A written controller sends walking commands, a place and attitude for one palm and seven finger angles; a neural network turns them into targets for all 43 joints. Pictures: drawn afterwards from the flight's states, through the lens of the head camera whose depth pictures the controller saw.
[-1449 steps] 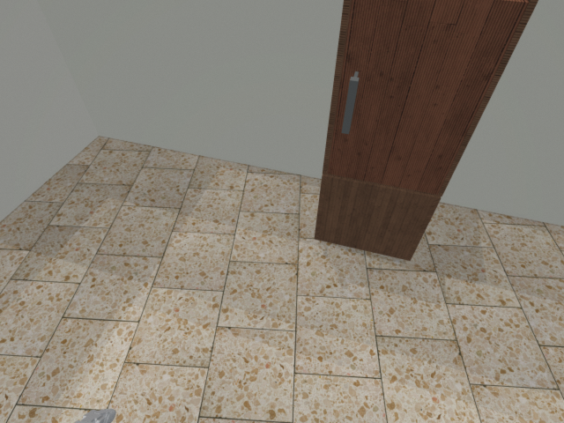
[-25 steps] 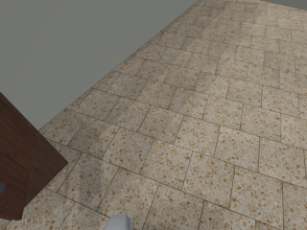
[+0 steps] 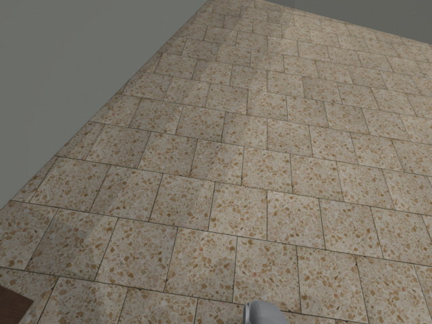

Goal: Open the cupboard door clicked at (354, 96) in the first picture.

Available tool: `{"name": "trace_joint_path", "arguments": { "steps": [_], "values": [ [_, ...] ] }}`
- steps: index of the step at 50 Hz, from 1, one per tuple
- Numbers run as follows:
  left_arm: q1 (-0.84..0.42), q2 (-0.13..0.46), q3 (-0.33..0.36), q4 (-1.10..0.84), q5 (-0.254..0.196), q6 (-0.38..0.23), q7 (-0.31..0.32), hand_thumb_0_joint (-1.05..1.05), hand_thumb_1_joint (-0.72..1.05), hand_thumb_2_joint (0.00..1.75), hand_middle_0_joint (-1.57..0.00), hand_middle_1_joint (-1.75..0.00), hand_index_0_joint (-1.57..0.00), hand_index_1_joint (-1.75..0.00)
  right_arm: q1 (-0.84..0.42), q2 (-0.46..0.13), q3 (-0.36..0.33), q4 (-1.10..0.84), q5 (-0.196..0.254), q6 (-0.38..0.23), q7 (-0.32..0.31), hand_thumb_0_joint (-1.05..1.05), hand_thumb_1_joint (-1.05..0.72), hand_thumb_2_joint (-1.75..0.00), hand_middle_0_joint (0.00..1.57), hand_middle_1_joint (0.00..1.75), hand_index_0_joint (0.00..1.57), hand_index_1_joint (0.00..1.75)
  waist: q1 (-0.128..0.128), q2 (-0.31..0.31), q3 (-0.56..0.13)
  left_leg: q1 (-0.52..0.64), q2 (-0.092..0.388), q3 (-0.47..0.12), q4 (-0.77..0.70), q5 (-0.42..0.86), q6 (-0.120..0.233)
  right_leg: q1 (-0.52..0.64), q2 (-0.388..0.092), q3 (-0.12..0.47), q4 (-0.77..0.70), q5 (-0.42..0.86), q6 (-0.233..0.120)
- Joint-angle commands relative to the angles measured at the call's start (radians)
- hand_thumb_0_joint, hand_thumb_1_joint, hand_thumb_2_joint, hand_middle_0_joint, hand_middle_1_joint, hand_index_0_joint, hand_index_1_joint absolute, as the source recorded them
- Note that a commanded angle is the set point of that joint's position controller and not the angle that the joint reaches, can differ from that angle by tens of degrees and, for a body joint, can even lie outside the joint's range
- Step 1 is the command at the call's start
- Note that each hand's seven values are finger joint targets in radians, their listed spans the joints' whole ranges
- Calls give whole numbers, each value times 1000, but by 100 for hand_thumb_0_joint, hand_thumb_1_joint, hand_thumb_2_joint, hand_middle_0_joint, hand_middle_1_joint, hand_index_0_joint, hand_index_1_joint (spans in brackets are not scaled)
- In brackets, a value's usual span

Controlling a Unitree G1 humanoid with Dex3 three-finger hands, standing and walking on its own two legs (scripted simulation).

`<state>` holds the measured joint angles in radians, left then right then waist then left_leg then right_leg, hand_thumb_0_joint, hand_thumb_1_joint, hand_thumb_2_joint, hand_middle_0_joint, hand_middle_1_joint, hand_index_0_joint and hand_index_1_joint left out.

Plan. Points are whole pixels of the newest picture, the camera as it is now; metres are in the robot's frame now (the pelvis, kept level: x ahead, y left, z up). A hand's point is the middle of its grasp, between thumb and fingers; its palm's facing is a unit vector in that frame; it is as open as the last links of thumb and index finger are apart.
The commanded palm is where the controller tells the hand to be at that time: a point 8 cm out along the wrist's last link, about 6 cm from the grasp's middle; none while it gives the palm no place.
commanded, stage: walk to a spot facing it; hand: left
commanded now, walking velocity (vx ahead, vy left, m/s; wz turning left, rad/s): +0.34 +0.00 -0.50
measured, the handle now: out of the picture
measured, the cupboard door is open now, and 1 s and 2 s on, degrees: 47 47 47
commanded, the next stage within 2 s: turn to face it in 1.04 s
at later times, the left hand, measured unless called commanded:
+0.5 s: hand (179, 231) +0.34 +0.11 -0.17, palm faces -0.19 -0.95 -0.24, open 7.1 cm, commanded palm none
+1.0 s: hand (203, 180) +0.51 +0.07 -0.19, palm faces -0.27 -0.95 -0.13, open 7.4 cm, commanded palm none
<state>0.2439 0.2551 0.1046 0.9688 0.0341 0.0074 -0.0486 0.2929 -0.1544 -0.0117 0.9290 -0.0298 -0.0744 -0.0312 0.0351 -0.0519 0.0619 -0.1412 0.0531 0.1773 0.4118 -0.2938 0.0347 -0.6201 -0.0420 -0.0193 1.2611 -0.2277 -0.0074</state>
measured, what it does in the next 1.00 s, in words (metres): walks ahead, turning right: right foot, then left foot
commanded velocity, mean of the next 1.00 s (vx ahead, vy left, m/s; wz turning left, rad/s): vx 0.35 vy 0.00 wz -0.34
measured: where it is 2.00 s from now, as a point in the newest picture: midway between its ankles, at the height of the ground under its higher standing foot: (259, 226)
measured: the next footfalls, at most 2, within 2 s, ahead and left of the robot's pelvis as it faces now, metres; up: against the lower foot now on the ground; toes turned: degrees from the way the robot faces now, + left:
right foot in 0.30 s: +0.23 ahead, -0.09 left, +0.00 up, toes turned -16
left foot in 0.84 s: +0.56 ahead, -0.02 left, +0.00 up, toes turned -12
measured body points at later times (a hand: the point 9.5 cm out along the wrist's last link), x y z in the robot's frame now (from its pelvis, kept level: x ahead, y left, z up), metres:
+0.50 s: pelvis +0.22 -0.06 -0.01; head +0.26 -0.08 +0.44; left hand +0.35 +0.16 -0.15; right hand +0.17 -0.27 -0.17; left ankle +0.25 +0.12 -0.65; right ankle +0.20 -0.08 -0.75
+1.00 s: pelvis +0.48 -0.09 -0.01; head +0.51 -0.09 +0.44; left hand +0.53 +0.12 -0.17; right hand +0.47 -0.33 -0.15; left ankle +0.52 -0.02 -0.75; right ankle +0.38 -0.18 -0.64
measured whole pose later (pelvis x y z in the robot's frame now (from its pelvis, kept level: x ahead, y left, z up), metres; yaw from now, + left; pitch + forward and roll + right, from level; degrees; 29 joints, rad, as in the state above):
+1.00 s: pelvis +0.48 -0.09 -0.01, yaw -22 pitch +0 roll +1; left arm 0.35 0.13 0.06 1.08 0.03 -0.02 -0.02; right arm 0.20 -0.14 -0.04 0.98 -0.02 -0.09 -0.04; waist 0.05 -0.04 0.06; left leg -0.23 0.01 0.19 0.50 -0.27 0.05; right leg -0.49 -0.05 0.00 1.28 -0.30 -0.02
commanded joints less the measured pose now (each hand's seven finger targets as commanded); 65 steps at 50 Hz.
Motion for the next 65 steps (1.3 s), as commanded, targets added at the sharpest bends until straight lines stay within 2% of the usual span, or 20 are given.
{"name": "trace_joint_path", "arguments": {
  "steps": [1, 9, 13, 14, 15, 16, 20, 22, 35, 39, 40, 41, 42, 46, 52, 59, 62, 63, 64, 65],
  "values": [
    [-46, -50, -25, -73, 0, -11, -7, 0, 90, 90, -20, -30, -20, -30, 175, -123, -30, 24, 7, -19, -9, 0, -90, -90, 20, 30, 20, 30, -37, 185, -29, 159, 225, -53, -129, 657, -19, -151, -17, -26, -64, 80, 0],
    [-253, -50, -49, -119, -9, -18, -6, 0, 90, 90, -20, -30, -20, -30, 298, -137, -18, 106, -2, -6, -13, 0, -90, -90, 20, 30, 20, 30, -68, 172, 41, 199, 252, 28, -86, 1006, 5, 34, 51, -155, -499, 37, -69],
    [35, 18, -23, -42, -7, -34, 17, 0, 90, 90, -20, -30, -20, -30, 204, -192, -31, 93, 8, 0, -10, 0, -90, -90, 20, 30, 20, 30, 82, 196, -106, 127, 254, 58, 272, 1171, -12, 453, 106, -158, -626, -20, -137],
    [187, 72, -6, 1, -4, -43, 24, 0, 90, 90, -20, -30, -20, -30, 160, -186, -31, 78, 23, -3, 1, 0, -90, -90, 20, 30, 20, 30, 156, 132, -180, -53, 211, 86, 498, 927, -28, 719, 33, -74, -697, 60, -178],
    [270, 171, 17, 18, -7, -49, 37, 0, 90, 90, -20, -30, -20, -30, 188, -111, -24, 51, 42, -5, 4, 0, -90, -90, 20, 30, 20, 30, 160, -110, -285, -397, 34, 83, 863, -80, -74, 983, -287, 426, -790, 150, -314],
    [235, 211, 20, 7, -31, -43, 50, 0, 90, 90, -20, -30, -20, -30, 141, -123, -35, 24, 38, 3, 3, 0, -90, -90, 20, 30, 20, 30, 128, -112, -269, -525, -11, -74, 1066, -314, -62, 929, -396, 658, -930, 196, -362],
    [25, 41, -29, -23, -31, -69, 60, 0, 90, 90, -20, -30, -20, -30, 103, -62, -40, 54, 10, 36, 10, 0, -90, -90, 20, 30, 20, 30, -40, 23, 33, -438, 105, -178, 879, -19, -68, 421, -219, 243, -1014, 336, -123],
    [39, 33, -30, -8, -26, -87, 57, 0, 90, 90, -20, -30, -20, -30, 168, -41, -40, 81, 7, 50, 14, 0, -90, -90, 20, 30, 20, 30, -76, 13, -11, -392, 95, -160, 797, 7, -76, 406, -167, 155, -1018, 402, -155],
    [257, 9, -47, 104, -21, -104, 73, 0, 90, 90, -20, -30, -20, -30, -285, -62, -36, -50, 15, 28, 46, 0, -90, -90, 20, 30, 20, 30, 11, -59, 39, -527, 10, -73, 349, 117, -60, 715, -135, 168, -968, 796, -122],
    [231, 52, -40, 117, -22, -109, 78, 0, 90, 90, -20, -30, -20, -30, -99, -102, -48, 15, 6, 10, 26, 0, -90, -90, 20, 30, 20, 30, -102, -41, -76, -138, -101, -9, 151, 113, -4, 666, -117, 132, -706, 1092, -105],
    [205, 54, -38, 109, -28, -110, 75, 0, 90, 90, -20, -30, -20, -30, 59, -144, -62, 59, 0, 7, 17, 0, -90, -90, 20, 30, 20, 30, -174, -32, -150, 134, -40, -71, 119, 218, 31, 492, -95, 114, -524, 940, -79],
    [220, 6, -41, 90, -39, -111, 68, 0, 90, 90, -20, -30, -20, -30, 207, -253, -90, 87, -18, 2, 9, 0, -90, -90, 20, 30, 20, 30, -213, 149, -277, 389, 227, -422, 120, 308, 138, 236, 19, 56, -222, 480, -42],
    [234, -29, -55, 67, -50, -118, 60, 0, 90, 90, -20, -30, -20, -30, 266, -291, -93, 93, -12, 6, 5, 0, -90, -90, 20, 30, 20, 30, -188, 268, -353, 474, 457, -697, -17, 428, 255, 83, 107, 34, 102, -264, -43],
    [143, -54, -38, 69, -5, -66, 37, 0, 90, 90, -20, -30, -20, -30, 14, -101, -40, 46, 3, -8, 1, 0, -90, -90, 20, 30, 20, 30, -44, 149, 50, -88, 314, -339, -198, 131, 98, 46, -61, 65, 113, -69, -16],
    [68, -108, -30, 9, 2, -19, 15, 0, 90, 90, -20, -30, -20, -30, 72, -103, -48, 62, 7, -19, -1, 0, -90, -90, 20, 30, 20, 30, -14, 156, 15, -73, 229, -27, -188, 463, 71, 37, -78, -26, -189, 43, 20],
    [-87, -58, -41, -39, -9, -23, 13, 0, 90, 90, -20, -30, -20, -30, 127, -155, -41, 84, 0, 8, 1, 0, -90, -90, 20, 30, 20, 30, -49, 168, 31, 0, 246, 8, -90, 608, 69, 157, -28, -89, -551, 102, -9],
    [105, -2, -44, 27, -6, -50, 34, 0, 90, 90, -20, -30, -20, -30, 118, -156, -31, 105, 13, 15, 6, 0, -90, -90, 20, 30, 20, 30, 42, 101, -96, -41, 188, -6, 142, 674, 22, 502, 17, -109, -716, 234, -25],
    [204, 73, -27, 60, -1, -67, 47, 0, 90, 90, -20, -30, -20, -30, 130, -128, -29, 106, 25, 15, 12, 0, -90, -90, 20, 30, 20, 30, 79, -10, -192, -186, 116, 20, 341, 455, -18, 725, -118, 15, -706, 533, -63],
    [278, 174, -6, 77, -6, -77, 55, 0, 90, 90, -20, -30, -20, -30, 202, -81, -27, 97, 38, 21, 12, 0, -90, -90, 20, 30, 20, 30, 74, -246, -334, -330, -34, 5, 640, -270, -61, 906, -414, 306, -761, 866, -191],
    [253, 190, -18, 67, -22, -77, 61, 0, 90, 90, -20, -30, -20, -30, 185, -108, -27, 96, 42, 38, 5, 0, -90, -90, 20, 30, 20, 30, 70, -189, -360, -295, -3, -134, 765, -393, -55, 819, -462, 294, -824, 852, -246]
  ]
}}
